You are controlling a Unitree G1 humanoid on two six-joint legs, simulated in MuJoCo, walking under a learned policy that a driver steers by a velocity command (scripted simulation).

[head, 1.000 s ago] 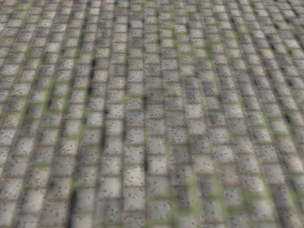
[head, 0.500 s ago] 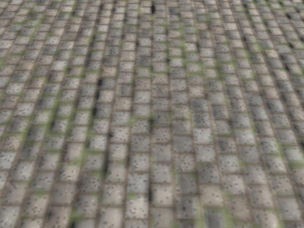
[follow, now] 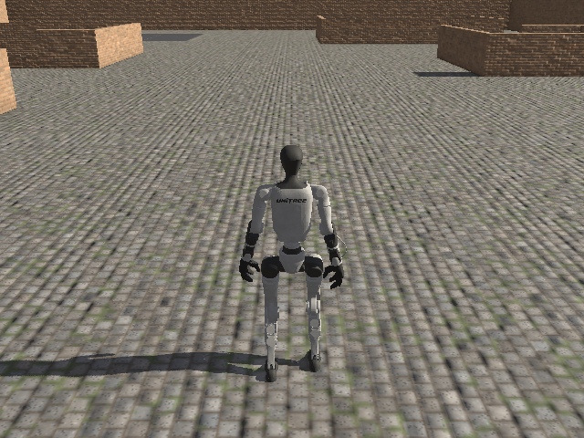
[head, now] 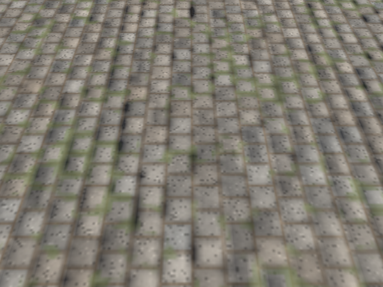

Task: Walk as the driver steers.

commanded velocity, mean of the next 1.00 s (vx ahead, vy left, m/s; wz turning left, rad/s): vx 0.32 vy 0.00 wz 0.00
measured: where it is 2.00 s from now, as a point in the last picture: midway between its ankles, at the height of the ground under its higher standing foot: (201, 187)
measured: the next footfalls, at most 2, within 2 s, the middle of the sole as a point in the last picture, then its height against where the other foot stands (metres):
left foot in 0.88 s outside the picture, level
right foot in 1.42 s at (232, 214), level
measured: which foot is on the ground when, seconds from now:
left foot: down 0.00-0.38, up 0.40-0.86, down 0.88-1.00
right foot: down 0.00-0.90, up 0.92-1.00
